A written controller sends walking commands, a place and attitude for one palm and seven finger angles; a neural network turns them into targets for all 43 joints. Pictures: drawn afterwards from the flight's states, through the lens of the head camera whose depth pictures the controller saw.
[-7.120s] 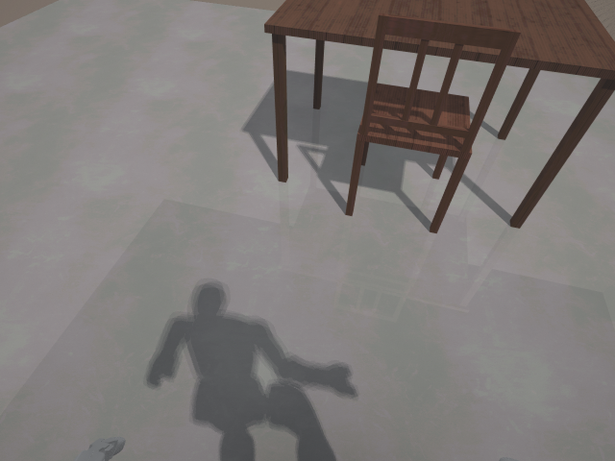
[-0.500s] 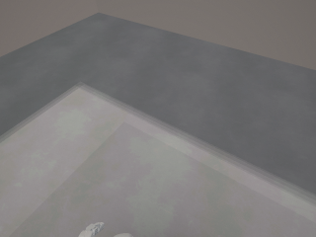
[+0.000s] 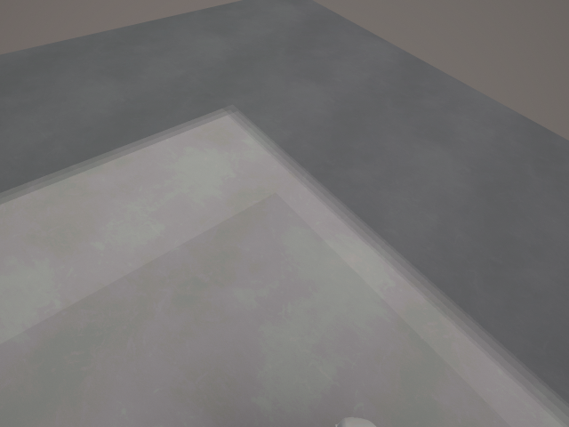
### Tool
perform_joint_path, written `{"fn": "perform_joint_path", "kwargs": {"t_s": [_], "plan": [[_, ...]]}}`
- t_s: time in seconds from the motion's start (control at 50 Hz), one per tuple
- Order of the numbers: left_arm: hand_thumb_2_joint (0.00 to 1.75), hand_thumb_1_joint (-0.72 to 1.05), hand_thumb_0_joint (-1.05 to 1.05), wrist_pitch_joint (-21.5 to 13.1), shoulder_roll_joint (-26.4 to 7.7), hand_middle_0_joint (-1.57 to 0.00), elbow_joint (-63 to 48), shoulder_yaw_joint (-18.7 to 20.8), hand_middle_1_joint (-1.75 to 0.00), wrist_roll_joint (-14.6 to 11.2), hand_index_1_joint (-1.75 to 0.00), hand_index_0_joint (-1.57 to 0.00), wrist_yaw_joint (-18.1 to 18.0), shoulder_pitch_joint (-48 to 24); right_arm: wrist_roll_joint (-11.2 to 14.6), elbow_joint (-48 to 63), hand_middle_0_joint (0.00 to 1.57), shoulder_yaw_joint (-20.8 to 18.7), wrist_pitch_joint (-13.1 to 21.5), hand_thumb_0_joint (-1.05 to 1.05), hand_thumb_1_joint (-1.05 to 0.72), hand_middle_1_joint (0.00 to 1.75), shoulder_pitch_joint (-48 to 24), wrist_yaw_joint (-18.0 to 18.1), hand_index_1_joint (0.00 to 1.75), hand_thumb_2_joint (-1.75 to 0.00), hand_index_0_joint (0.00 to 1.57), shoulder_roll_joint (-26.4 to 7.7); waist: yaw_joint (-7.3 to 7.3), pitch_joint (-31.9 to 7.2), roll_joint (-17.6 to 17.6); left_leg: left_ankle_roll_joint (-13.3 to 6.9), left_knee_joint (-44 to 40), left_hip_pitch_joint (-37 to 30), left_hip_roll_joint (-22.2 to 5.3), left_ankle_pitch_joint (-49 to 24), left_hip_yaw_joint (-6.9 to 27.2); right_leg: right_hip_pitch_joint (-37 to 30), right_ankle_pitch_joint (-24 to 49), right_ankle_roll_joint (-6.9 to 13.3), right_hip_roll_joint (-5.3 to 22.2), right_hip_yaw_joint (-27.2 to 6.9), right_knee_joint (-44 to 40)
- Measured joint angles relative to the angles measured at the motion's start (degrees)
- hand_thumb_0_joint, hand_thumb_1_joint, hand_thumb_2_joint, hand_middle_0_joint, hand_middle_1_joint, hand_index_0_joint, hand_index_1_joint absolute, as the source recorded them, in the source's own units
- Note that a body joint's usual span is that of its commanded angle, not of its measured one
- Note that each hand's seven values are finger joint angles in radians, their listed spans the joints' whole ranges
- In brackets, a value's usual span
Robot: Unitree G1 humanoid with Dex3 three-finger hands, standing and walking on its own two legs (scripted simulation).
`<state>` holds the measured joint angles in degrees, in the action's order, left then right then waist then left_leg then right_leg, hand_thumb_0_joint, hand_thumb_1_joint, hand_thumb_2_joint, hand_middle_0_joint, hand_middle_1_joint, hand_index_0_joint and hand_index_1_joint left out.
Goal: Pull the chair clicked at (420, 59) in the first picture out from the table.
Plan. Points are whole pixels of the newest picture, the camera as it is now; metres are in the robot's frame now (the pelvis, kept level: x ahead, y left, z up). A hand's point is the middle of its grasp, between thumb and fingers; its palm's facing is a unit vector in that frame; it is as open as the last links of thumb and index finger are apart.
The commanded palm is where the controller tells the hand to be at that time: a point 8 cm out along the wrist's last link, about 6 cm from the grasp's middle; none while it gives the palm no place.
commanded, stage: turn to face it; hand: left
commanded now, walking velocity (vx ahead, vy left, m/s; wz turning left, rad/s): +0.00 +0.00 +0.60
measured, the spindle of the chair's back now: out of the picture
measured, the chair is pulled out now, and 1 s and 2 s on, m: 0.00 0.00 0.00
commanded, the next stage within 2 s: none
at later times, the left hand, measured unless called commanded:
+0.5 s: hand out of the picture -0.03 +0.14 -0.15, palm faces +0.33 -0.91 -0.26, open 7.4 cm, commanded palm none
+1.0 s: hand out of the picture -0.11 +0.24 -0.17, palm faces +0.61 -0.76 -0.23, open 7.4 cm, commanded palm none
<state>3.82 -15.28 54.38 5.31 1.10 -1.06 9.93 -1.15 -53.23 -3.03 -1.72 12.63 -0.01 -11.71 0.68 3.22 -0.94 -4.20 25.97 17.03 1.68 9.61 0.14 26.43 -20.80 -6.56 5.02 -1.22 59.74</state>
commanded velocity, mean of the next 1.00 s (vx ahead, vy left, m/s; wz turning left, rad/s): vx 0.00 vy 0.00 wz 0.60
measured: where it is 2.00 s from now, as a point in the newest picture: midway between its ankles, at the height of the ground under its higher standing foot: outside the picture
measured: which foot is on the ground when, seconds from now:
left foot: down 0.00-0.22, up 0.24-0.66, down 0.68-1.00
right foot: up 0.00-0.20, down 0.22-0.68, up 0.70-1.00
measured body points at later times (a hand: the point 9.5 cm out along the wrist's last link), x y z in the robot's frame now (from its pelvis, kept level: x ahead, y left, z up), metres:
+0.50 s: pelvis -0.04 -0.07 +0.00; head -0.01 -0.08 +0.45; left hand -0.05 +0.19 -0.13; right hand +0.09 -0.31 -0.15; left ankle -0.09 +0.08 -0.65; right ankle -0.02 -0.17 -0.74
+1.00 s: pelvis -0.07 +0.00 +0.00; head -0.06 +0.05 +0.45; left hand -0.14 +0.28 -0.15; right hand +0.15 -0.16 -0.12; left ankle -0.11 +0.06 -0.74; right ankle +0.03 -0.16 -0.65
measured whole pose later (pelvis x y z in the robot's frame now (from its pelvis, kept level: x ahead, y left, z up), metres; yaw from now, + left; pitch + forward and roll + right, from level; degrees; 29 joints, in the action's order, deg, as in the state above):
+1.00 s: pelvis -0.07 +0.00 +0.00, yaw +36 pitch +0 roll -2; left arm 3.5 -16.0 51.2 4.3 1.0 -0.7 7.9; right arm -1.1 -51.5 -2.2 -1.6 10.7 -0.1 -11.9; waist 0.2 4.1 -2.1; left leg -4.2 26.5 12.7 2.8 13.6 2.5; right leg 29.2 -20.2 -7.3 5.5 -0.3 64.0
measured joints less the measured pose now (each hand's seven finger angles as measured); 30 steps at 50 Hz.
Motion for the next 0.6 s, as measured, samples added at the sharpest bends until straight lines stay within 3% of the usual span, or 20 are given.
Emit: {"fn": "perform_joint_path", "kwargs": {"t_s": [0.14,0.22,0.26,0.3,0.36,0.4,0.5,0.6], "plan": [[0.90,0.91,0.01,-0.40,2.13,-0.20,-2.50,-1.22,-0.29,-0.46,-0.30,-0.19,0.04,-2.74,-0.39,0.56,0.21,-0.82,-1.04,0.00,-0.91,0.30,-0.15,-0.47,0.30,-0.89,0.20,-1.10,1.65,-0.22,1.69,1.69,1.39,2.74,1.36,-1.60,4.65,-4.99,-3.47,1.08,-2.90,0.42,-12.37],[0.90,0.91,0.01,-1.71,3.40,-0.20,-4.58,-2.06,-0.29,-0.66,-0.30,-0.20,0.14,-2.34,-0.28,1.02,0.21,-1.77,-2.10,0.00,-0.91,0.30,0.21,-0.73,0.30,-0.89,0.20,-2.20,1.72,-0.94,2.76,3.54,4.33,5.79,2.88,-1.55,7.11,-11.49,0.82,3.19,-4.25,1.29,-27.33],[0.90,0.91,0.01,-2.20,4.35,-0.20,-4.81,-2.60,-0.29,-0.15,-0.30,-0.20,-0.14,-1.60,-0.22,0.65,0.21,-2.52,-2.72,0.00,-0.91,0.30,0.00,-0.60,0.30,-0.89,0.20,-2.94,1.37,-0.67,3.91,5.20,13.66,9.45,3.13,8.51,6.72,-11.75,3.39,5.89,-4.23,2.64,-27.80],[0.90,0.91,0.01,-1.84,4.99,-0.20,-4.72,-3.18,-0.29,-0.13,-0.30,-0.20,-0.27,-0.25,-0.54,0.48,0.21,-2.90,-3.31,0.01,-0.91,0.30,0.48,-0.88,0.30,-0.89,0.20,-3.51,1.45,-1.11,4.16,6.08,25.50,13.23,3.05,12.77,4.56,-12.83,3.56,6.74,-3.09,4.33,-28.73],[0.90,0.91,0.01,-1.89,5.20,-0.21,-4.14,-3.39,-0.29,-0.31,-0.30,-0.20,-0.30,1.52,-0.71,0.22,0.20,-2.96,-3.44,0.01,-0.91,0.30,0.80,-1.50,0.30,-0.89,0.19,-3.95,1.49,-1.08,3.63,7.61,37.88,15.83,0.90,10.63,1.73,-14.95,4.75,6.77,-1.61,6.19,-31.71],[0.90,0.91,0.01,-2.30,5.15,-0.21,-3.84,-3.57,-0.29,-0.34,-0.30,-0.20,-0.26,2.20,-0.56,0.06,0.20,-2.88,-3.32,0.01,-0.91,0.30,1.05,-1.72,0.30,-0.89,0.19,-4.06,1.60,-0.62,3.23,8.54,41.37,15.86,-0.74,9.08,1.05,-15.84,5.18,6.78,-0.79,7.76,-32.67],[0.90,0.91,0.01,-2.98,5.22,-0.21,-3.46,-3.88,-0.29,-0.02,-0.30,-0.20,-0.16,3.59,-0.40,-1.24,0.20,-2.54,-4.18,0.01,-0.91,0.30,0.67,-1.83,0.30,-0.89,0.19,-4.18,0.78,0.49,2.47,9.88,38.96,12.62,-3.91,10.14,0.06,-16.45,4.59,6.40,1.18,11.84,-32.34],[0.90,0.91,0.01,-2.75,4.34,-0.21,-2.58,-3.61,-0.29,0.57,-0.30,-0.20,0.09,4.94,-0.04,-1.37,0.20,-1.72,-4.17,0.01,-0.91,0.30,-2.21,-1.87,0.30,-0.89,0.19,-3.84,-0.93,1.80,0.91,9.44,26.54,6.73,-4.80,14.52,-2.78,-15.29,3.41,4.98,3.79,14.74,-29.91]]}}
